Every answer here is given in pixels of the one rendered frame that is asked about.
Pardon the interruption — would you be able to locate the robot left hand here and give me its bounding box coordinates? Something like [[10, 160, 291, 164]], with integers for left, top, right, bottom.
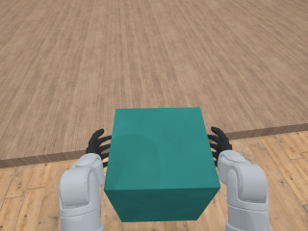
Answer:
[[86, 128, 112, 168]]

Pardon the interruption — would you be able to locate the carton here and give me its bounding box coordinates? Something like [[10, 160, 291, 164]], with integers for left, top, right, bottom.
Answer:
[[103, 107, 221, 222]]

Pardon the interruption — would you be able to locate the robot right forearm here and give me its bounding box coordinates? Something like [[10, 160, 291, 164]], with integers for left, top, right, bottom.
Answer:
[[217, 150, 271, 231]]

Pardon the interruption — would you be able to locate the robot left forearm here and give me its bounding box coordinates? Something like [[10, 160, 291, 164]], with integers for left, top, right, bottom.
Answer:
[[59, 153, 105, 231]]

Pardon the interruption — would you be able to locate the robot right hand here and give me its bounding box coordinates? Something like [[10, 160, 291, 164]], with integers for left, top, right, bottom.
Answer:
[[207, 126, 233, 167]]

